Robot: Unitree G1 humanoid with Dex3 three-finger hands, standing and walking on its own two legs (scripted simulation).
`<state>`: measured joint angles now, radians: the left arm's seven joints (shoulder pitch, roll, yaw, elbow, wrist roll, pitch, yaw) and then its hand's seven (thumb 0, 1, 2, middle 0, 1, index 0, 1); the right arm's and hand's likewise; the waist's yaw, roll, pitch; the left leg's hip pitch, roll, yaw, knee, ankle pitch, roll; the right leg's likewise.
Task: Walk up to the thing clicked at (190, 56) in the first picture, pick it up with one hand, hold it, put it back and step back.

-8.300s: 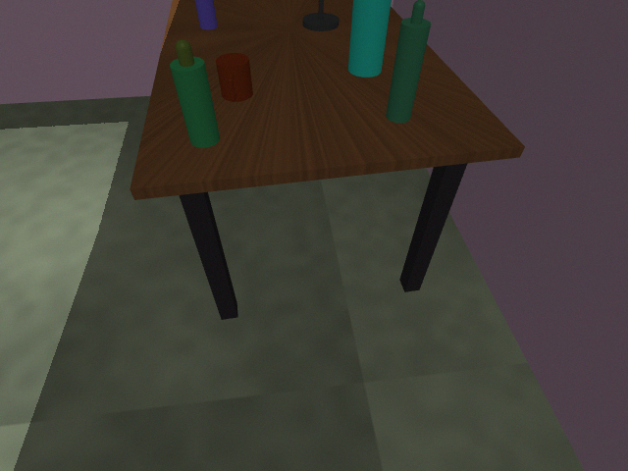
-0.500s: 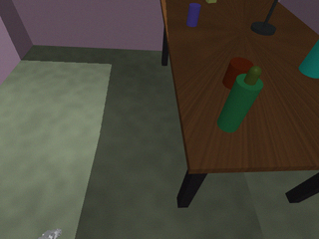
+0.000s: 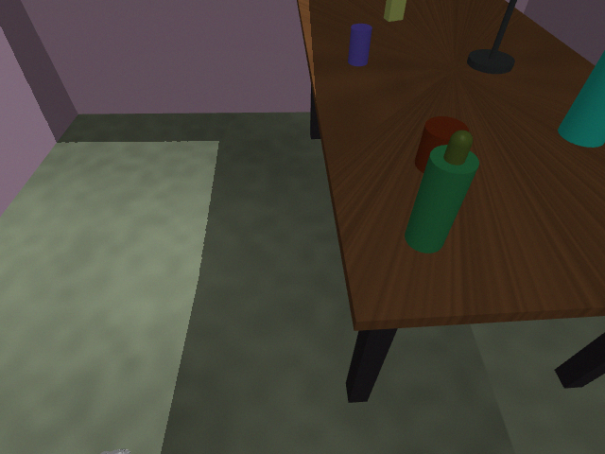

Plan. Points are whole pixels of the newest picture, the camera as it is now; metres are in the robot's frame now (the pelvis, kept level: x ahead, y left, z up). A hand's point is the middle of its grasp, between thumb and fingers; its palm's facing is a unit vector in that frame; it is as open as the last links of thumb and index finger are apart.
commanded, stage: walk up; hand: right
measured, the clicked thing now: (441, 192) +0.50 -0.22 +0.07
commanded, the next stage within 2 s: stand in 1.08 s
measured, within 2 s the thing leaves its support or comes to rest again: neither
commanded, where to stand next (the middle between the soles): +0.03 -0.01 m, yaw +2 degrees
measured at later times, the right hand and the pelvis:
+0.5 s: hand out of the picture +0.07 -0.24 -0.15, palm faces -0.03 +0.94 -0.35, open 7.4 cm; pelvis -0.01 +0.01 +0.01, yaw +0 degrees
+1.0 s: hand out of the picture +0.09 -0.25 -0.15, palm faces -0.01 +0.94 -0.35, open 7.4 cm; pelvis +0.01 +0.00 +0.01, yaw +0 degrees
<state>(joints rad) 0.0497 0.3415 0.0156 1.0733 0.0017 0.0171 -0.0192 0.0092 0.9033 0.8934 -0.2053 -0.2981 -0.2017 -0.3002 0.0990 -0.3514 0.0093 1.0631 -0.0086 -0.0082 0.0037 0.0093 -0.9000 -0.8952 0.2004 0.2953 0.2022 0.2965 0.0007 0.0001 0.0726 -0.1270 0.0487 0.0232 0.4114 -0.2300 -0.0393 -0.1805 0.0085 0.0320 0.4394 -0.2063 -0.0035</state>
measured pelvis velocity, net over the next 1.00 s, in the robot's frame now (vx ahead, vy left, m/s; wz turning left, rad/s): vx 0.01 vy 0.00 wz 0.00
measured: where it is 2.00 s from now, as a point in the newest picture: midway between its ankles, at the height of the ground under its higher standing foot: outside the picture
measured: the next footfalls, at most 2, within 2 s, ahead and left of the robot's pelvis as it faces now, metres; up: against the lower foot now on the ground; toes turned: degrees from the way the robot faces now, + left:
none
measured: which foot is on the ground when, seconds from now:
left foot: down 0.00-1.00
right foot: down 0.00-1.00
